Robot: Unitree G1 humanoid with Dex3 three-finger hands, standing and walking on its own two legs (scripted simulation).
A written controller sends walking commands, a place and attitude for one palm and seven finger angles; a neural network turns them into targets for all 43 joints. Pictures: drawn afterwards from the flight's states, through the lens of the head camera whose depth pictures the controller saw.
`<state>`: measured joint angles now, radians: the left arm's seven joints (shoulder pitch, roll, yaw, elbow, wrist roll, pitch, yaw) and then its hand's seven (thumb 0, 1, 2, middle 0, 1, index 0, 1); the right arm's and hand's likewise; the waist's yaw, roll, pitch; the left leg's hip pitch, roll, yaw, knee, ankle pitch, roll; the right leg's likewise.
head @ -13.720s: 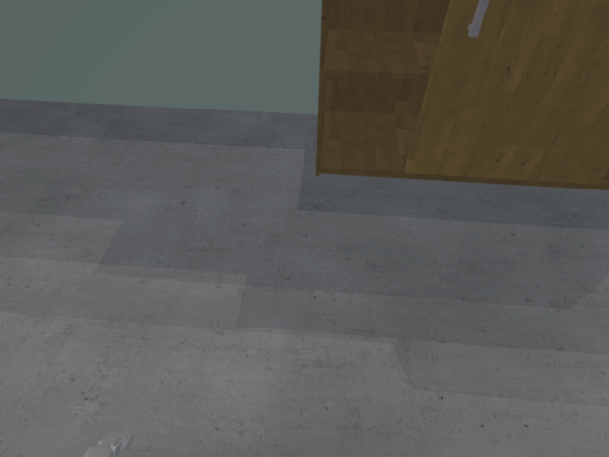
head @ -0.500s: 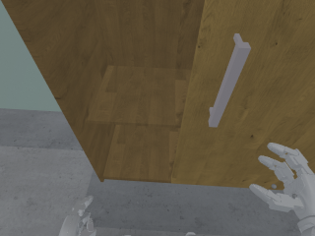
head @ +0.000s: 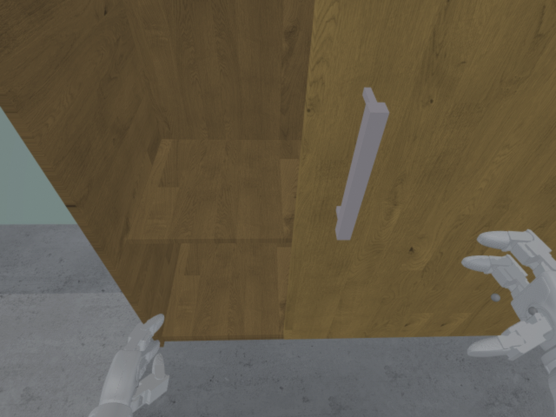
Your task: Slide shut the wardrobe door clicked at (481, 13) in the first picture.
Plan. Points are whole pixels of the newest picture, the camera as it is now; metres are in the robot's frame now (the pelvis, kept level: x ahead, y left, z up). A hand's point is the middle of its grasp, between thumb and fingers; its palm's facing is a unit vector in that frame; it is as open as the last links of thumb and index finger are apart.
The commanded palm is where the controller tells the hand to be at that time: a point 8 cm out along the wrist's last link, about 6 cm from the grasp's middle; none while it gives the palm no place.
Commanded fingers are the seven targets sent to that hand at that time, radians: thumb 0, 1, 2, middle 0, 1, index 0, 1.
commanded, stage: raise the hand with hooked fingers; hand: right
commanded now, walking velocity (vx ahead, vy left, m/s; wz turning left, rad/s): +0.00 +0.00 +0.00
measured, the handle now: (354, 172) +0.47 -0.11 +0.11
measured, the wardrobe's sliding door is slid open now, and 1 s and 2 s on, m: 0.42 0.42 0.42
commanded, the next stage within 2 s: move the hooked fingers beside the handle in 0.74 s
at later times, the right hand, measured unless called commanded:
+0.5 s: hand (498, 267) +0.28 -0.26 +0.13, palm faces +0.00 +1.00 -0.05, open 13.9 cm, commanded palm +0.25 -0.30 +0.14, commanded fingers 0.00 0.50 -0.30 0.30 1.20 0.30 1.20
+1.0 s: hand (490, 266) +0.28 -0.25 +0.13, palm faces +0.01 +1.00 -0.04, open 14.0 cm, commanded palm +0.26 -0.29 +0.14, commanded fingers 0.00 0.50 -0.30 0.30 1.20 0.30 1.20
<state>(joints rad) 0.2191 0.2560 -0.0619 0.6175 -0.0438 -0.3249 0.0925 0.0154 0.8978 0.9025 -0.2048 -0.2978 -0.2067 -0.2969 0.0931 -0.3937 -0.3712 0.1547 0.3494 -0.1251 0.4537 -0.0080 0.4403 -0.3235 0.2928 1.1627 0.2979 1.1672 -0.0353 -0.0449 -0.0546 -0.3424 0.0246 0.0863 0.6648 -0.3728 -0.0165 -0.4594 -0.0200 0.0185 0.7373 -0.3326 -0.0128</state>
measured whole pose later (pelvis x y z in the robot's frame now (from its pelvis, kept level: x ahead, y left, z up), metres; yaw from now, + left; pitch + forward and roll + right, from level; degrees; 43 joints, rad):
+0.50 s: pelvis +0.01 +0.01 +0.01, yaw +1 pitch +2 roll +1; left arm 0.27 0.28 -0.05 0.65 -0.04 -0.28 0.09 0.02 0.90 0.90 -0.20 -0.30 -0.21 -0.30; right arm 0.00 -0.43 -0.46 0.26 0.37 -0.08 0.52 -0.01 0.49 -0.30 0.30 1.20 0.30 1.20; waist -0.02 -0.05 -0.04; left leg -0.27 0.01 0.07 0.57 -0.34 0.00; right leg -0.37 -0.03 0.01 0.62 -0.29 0.00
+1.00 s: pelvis +0.00 +0.02 +0.01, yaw +0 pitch +1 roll +1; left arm 0.24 0.28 -0.05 0.66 -0.05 -0.29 0.11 0.02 0.90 0.90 -0.20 -0.30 -0.21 -0.30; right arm -0.07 -0.41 -0.43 0.33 0.35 -0.09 0.51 -0.01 0.50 -0.30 0.30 1.20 0.30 1.20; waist -0.03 -0.06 -0.03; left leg -0.26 0.01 0.08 0.57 -0.33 0.00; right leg -0.36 -0.03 0.01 0.61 -0.27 0.01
